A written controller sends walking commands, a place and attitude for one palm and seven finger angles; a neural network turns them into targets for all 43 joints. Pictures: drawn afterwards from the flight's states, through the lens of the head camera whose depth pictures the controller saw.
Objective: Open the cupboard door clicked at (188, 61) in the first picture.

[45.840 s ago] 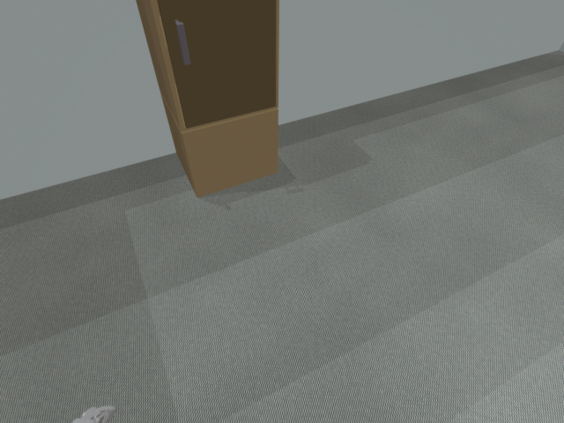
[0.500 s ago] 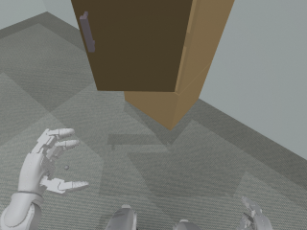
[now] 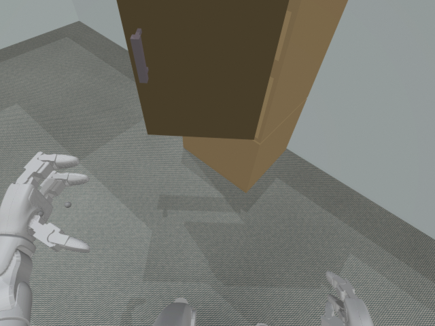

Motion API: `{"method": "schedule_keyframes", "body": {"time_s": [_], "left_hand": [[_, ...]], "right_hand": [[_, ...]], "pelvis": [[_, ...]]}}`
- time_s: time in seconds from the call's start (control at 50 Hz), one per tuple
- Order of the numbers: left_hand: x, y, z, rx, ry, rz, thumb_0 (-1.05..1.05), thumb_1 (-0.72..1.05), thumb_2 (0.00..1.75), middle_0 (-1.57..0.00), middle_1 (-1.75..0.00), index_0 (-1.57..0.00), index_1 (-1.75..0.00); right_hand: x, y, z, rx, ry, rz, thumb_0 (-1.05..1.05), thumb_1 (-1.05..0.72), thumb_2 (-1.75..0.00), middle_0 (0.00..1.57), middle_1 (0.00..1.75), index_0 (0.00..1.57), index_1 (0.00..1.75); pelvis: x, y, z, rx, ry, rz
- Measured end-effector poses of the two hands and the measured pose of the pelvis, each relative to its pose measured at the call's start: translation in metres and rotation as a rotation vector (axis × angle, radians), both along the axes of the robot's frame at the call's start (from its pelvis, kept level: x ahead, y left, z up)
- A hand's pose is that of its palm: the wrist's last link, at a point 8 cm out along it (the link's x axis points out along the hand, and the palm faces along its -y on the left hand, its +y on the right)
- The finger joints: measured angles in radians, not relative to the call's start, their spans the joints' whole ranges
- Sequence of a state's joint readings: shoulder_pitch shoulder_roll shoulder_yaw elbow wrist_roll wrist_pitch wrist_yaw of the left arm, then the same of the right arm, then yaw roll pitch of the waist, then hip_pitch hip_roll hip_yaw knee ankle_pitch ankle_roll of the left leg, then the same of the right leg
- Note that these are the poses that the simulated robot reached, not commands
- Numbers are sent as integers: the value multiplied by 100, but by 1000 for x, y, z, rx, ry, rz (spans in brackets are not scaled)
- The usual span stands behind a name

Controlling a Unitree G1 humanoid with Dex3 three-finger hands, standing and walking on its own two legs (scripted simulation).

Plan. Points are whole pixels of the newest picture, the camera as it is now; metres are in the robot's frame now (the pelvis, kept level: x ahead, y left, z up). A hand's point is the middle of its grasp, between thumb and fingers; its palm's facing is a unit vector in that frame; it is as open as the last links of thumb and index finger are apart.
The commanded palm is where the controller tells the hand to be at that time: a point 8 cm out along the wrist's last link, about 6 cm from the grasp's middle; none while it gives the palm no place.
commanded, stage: raise the hand with hooked fingers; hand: left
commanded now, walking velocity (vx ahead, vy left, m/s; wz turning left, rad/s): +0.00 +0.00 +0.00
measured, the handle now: (141, 56) +0.75 +0.27 +0.05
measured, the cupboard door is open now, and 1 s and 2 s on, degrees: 39 39 39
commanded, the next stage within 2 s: move the hooked fingers beside the handle in 0.50 s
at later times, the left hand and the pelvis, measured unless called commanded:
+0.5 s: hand (78, 206) +0.28 +0.26 +0.07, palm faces +0.03 -1.00 -0.04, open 14.0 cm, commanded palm +0.26 +0.31 +0.07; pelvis +0.00 -0.01 +0.00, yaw +0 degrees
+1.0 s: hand (95, 152) +0.39 +0.27 +0.07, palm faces +0.02 -1.00 +0.00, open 14.0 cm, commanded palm +0.37 +0.32 +0.06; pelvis -0.01 -0.02 -0.02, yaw -2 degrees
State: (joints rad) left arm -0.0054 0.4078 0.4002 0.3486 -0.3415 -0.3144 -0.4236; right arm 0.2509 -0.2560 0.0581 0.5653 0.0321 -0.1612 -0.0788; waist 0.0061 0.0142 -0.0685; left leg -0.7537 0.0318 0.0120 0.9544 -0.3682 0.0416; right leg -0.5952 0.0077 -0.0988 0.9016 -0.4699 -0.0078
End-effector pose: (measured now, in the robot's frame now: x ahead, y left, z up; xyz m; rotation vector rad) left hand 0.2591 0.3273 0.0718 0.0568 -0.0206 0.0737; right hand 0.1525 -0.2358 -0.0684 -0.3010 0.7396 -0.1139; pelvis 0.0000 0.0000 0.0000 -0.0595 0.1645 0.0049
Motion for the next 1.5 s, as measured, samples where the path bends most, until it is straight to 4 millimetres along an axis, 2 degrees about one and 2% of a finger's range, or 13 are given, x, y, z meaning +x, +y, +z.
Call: {"method": "schedule_keyframes", "body": {"time_s": [0.08, 0.18, 0.28, 0.42, 0.68, 0.74, 0.84, 0.92, 1.0, 1.22, 1.38, 1.5], "left_hand": [[9, 6, 5, -8, 6, -9, -1, -50, 30, -30, -119, -30, -120], [11, -5, -4, -33, 67, -70, -1, -50, 30, -30, -119, -30, -120], [8, -11, -9, -38, 46, -45, -1, -50, 30, -30, -120, -30, -120], [4, -14, -2, -13, -1, -25, -1, -50, 30, -30, -120, -30, -120], [3, -16, -4, -29, 17, -16, -1, -50, 30, -30, -120, -30, -120], [17, -10, -7, -33, 15, 1, -1, -51, 30, -30, -120, -30, -120], [55, -8, -5, -37, 0, -22, -1, -51, 30, -30, -120, -30, -120], [87, -10, 1, -37, 1, -56, -1, -51, 30, -30, -120, -30, -120], [114, -5, -2, -57, 42, -49, -1, -50, 30, -30, -120, -30, -120], [154, 13, -2, -40, -1, -13, -1, -50, 30, -30, -120, -30, -120], [190, 12, -3, -49, 37, -38, -1, -50, 30, -30, -120, -30, -120], [222, 16, 5, -43, 13, -17, -1, -50, 30, -30, -120, -30, -120]], "right_hand": [[-8, -8, -1, -8, 25, -19, 1, -90, -90, 21, 30, 21, 30], [-16, -17, 1, -12, 29, -43, 1, -90, -90, 21, 30, 21, 30], [-19, -22, 2, -19, 30, -45, 1, -90, -90, 21, 30, 21, 30], [-17, -22, -2, -4, 27, -34, 1, -90, -90, 21, 30, 21, 30], [-10, -21, -6, 10, 3, -11, 1, -90, -90, 21, 30, 21, 30], [-13, -24, -11, -8, 25, -7, 1, -90, -90, 21, 30, 21, 30], [-26, -32, -20, -39, 75, -32, 1, -90, -90, 21, 30, 21, 30], [-43, -39, -25, -47, 125, -75, 1, -90, -90, 21, 30, 21, 30], [-66, -44, -30, -51, 189, -122, 1, -90, -90, 21, 30, 21, 30], [-129, -46, -41, -71, 419, -222, 1, -90, -90, 21, 30, 21, 30], [-150, -39, -41, -95, 503, -254, 1, -90, -90, 21, 30, 21, 30], [-163, -35, -40, -116, 544, -276, 0, -90, -90, 21, 30, 21, 30]], "pelvis": [[0, -1, 1, 2, 2, 0], [1, -2, 3, 6, 7, -9], [0, -5, 1, 11, 7, -15], [-2, -10, 0, 11, 3, -11], [-7, -16, -3, 12, 0, -6], [-10, -18, -7, 9, 7, 0], [-13, -20, -12, 1, 30, 0], [-11, -18, -14, -1, 54, -12], [-8, -16, -16, 0, 78, -28], [-3, -6, -23, -6, 138, -48], [-5, 1, -26, -19, 175, -45], [-8, 5, -32, -30, 215, -50]]}}
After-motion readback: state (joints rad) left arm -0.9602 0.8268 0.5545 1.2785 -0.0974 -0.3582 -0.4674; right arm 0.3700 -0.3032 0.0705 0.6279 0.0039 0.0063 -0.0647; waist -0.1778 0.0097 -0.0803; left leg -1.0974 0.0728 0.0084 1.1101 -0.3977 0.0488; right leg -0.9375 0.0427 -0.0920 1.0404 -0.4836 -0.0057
